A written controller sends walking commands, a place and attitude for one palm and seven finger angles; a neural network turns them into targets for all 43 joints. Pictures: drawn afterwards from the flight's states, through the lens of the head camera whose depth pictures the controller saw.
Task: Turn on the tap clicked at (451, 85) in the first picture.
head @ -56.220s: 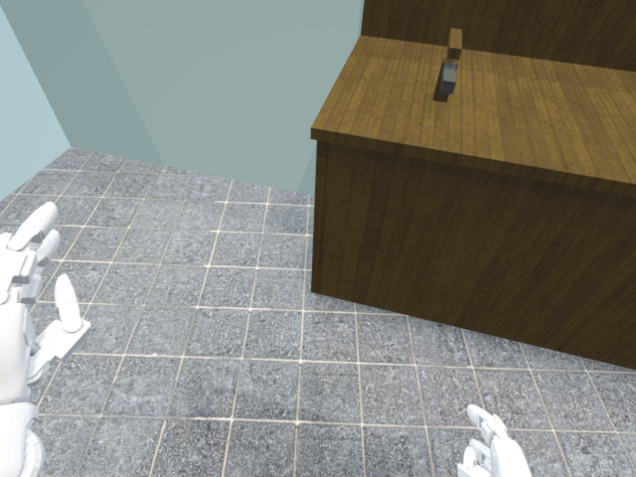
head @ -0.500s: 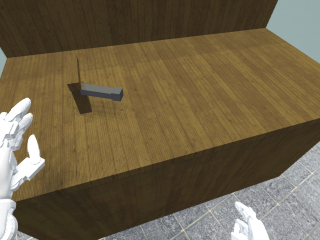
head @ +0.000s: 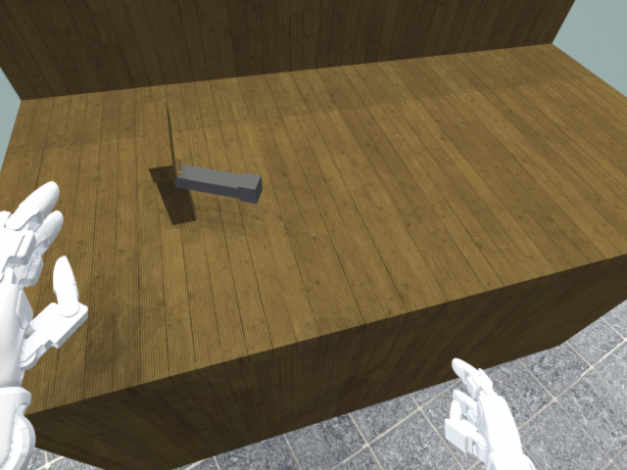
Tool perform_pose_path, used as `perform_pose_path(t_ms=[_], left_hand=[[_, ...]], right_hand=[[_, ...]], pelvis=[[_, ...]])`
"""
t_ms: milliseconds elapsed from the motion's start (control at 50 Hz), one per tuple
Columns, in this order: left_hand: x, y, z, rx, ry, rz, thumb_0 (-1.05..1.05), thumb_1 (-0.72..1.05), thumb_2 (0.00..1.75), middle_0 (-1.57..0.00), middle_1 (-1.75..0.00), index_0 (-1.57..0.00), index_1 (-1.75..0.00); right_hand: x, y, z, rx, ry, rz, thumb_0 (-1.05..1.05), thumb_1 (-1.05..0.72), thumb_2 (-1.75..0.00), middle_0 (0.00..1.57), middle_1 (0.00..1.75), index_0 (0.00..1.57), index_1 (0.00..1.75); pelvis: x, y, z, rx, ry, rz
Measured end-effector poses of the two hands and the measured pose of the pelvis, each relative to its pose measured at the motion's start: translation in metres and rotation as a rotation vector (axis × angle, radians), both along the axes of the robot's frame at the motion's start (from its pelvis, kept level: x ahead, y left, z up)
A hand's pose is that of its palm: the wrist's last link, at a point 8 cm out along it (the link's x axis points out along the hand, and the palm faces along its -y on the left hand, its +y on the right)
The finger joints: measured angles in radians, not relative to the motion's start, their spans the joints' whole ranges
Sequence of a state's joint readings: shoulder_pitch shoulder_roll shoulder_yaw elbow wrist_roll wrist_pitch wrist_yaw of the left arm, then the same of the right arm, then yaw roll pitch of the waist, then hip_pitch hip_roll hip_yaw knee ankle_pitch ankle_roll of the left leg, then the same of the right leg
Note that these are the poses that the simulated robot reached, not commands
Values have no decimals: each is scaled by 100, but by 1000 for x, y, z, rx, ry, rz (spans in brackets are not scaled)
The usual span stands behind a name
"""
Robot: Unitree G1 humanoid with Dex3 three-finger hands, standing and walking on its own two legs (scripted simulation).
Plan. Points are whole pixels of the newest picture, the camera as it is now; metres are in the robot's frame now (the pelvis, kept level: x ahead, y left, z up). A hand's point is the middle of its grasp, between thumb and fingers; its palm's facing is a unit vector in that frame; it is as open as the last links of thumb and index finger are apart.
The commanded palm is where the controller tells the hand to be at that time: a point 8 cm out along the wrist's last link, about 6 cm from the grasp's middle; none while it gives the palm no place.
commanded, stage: come to a stop and stand still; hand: left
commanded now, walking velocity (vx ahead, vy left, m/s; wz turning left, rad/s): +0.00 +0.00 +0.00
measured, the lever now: (250, 188) +0.45 +0.14 +0.09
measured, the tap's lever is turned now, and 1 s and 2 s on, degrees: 62 62 62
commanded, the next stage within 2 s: look again from close up in 0.08 s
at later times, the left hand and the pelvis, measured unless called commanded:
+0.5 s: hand (64, 313) +0.22 +0.25 +0.15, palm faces +0.35 -0.84 -0.41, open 7.4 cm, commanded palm +0.16 +0.28 +0.18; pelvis +0.00 +0.00 +0.00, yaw +0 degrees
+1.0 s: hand (4, 255) +0.24 +0.29 +0.20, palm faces +0.45 -0.80 -0.41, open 7.4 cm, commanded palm +0.15 +0.30 +0.18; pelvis +0.00 +0.02 -0.01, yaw +1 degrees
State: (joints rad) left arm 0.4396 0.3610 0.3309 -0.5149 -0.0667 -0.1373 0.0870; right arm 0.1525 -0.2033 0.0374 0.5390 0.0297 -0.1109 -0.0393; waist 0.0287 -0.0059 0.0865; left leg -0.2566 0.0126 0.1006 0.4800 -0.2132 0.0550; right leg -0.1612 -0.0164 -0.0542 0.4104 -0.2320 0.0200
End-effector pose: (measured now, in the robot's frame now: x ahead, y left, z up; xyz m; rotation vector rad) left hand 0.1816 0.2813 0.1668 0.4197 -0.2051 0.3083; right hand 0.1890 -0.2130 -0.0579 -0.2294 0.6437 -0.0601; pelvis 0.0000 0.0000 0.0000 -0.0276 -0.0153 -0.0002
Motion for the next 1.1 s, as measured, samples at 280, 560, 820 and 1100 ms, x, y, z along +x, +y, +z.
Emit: perform_pose_path(t_ms=[280,560,820,1100], left_hand=[[23,26,18,52,-132,58,2,89,90,-20,-30,-21,-30],[-11,24,6,42,-84,72,2,88,90,-22,-30,-22,-30],[4,21,9,93,-110,-14,2,88,90,-21,-30,-21,-30],[3,34,1,107,-93,-92,1,89,90,-21,-30,-21,-30]], right_hand=[[-14,0,-8,15,26,10,2,-90,-90,20,30,20,30],[-39,-13,-8,-28,63,-43,2,-90,-90,20,30,20,30],[-23,2,3,-58,4,-15,2,-90,-90,20,30,20,30],[-43,16,-23,-35,162,68,1,-90,-90,20,30,20,30]], pelvis=[[1,6,-3,13,17,-15],[-4,0,-1,-4,-6,7],[-8,9,-4,-15,10,30],[-3,29,-9,13,57,18]])
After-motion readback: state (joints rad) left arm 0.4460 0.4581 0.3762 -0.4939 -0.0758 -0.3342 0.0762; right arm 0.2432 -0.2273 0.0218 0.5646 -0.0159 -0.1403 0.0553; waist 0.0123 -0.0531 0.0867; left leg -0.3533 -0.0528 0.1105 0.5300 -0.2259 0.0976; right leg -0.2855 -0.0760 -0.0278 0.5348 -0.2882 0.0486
